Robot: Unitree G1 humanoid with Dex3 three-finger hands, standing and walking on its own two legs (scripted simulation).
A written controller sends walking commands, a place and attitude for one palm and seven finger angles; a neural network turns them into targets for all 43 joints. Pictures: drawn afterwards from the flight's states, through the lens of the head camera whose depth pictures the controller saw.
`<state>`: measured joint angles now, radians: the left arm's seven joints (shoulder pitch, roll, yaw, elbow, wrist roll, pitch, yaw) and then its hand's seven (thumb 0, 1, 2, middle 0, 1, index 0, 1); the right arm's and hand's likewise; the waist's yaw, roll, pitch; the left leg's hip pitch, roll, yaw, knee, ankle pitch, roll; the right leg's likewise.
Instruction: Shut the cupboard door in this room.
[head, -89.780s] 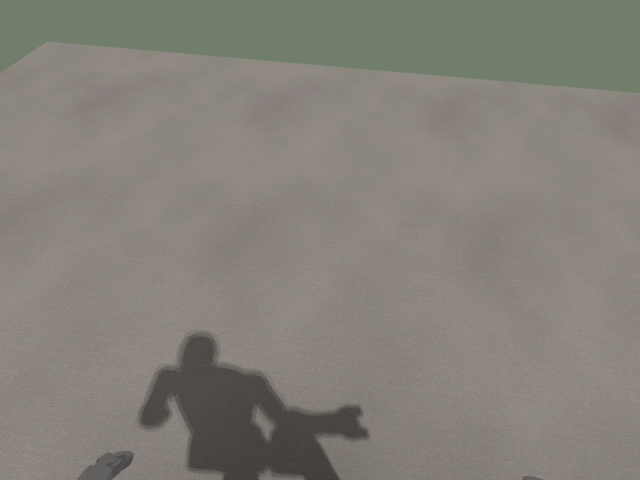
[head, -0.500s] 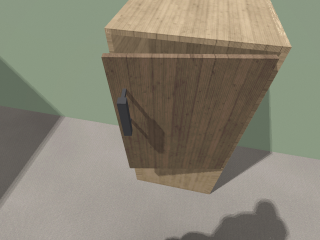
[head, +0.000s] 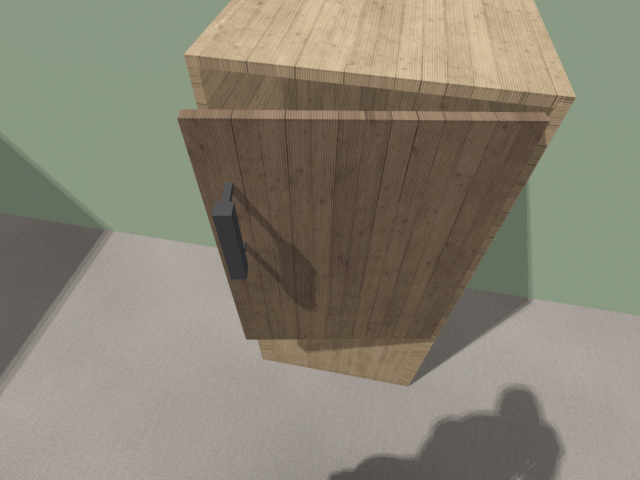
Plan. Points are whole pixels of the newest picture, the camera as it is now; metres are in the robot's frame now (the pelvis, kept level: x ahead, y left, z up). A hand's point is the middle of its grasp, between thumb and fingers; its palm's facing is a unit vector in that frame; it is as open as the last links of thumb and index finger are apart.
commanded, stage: come to a stop and stand still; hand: left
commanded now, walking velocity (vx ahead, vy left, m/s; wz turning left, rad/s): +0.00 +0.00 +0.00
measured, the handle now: (234, 232) +0.42 +0.15 +0.05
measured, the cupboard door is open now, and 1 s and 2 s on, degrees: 11 11 11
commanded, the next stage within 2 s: look again from close up in 0.88 s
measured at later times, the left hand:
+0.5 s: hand out of the picture +0.00 +0.13 -0.17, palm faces +0.03 -0.98 -0.19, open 7.3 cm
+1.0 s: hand out of the picture -0.01 +0.11 -0.17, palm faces +0.03 -0.98 -0.19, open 7.3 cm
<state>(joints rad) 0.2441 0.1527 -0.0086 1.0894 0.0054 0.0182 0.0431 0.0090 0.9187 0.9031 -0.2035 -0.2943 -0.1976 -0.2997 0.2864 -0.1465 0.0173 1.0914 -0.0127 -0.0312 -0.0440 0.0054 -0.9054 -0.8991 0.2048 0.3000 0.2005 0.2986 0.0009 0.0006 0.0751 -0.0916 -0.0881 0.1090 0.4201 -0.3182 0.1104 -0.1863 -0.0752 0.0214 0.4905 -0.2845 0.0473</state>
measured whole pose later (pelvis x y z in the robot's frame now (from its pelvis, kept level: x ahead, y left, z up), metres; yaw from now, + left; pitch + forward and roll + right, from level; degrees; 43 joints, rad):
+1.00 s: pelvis -0.01 -0.06 +0.01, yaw +1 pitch -1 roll +0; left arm 0.26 0.15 -0.01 1.11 0.01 -0.01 0.04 0.01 0.92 0.90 -0.20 -0.29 -0.20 -0.30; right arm 0.27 -0.13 0.01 1.14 -0.01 -0.02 -0.04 0.01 -0.91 -0.90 0.20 0.30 0.20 0.30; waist 0.01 -0.01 0.07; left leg -0.09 -0.01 0.07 0.39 -0.28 0.03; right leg -0.17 0.00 -0.02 0.43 -0.24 -0.01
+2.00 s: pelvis -0.06 -0.08 -0.07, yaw +4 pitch +11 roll +1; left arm 0.50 0.16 0.08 0.14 -0.19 -0.52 -0.23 0.01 0.90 0.90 -0.44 -0.55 -0.43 -0.55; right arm 0.14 -0.28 -0.08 0.49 0.00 -0.25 0.01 0.01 -0.91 -0.90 0.20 0.30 0.20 0.30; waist 0.03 -0.07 -0.09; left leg -0.75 0.00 0.02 1.07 -0.50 0.00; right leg -0.79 -0.02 -0.08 1.07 -0.47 -0.05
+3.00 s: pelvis -0.04 -0.05 -0.05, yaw +4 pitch +8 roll -2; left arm 0.37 0.25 0.11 -0.14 -0.26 -0.19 -0.25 0.02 0.90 0.90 -1.28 -1.47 -1.27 -1.47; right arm 0.25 -0.23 0.06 0.46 0.03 -0.19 -0.06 0.01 -0.90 -0.90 0.21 0.30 0.20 0.30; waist 0.03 0.04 -0.08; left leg -0.60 -0.01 0.00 0.94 -0.48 0.04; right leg -0.60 -0.02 -0.09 0.88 -0.42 -0.01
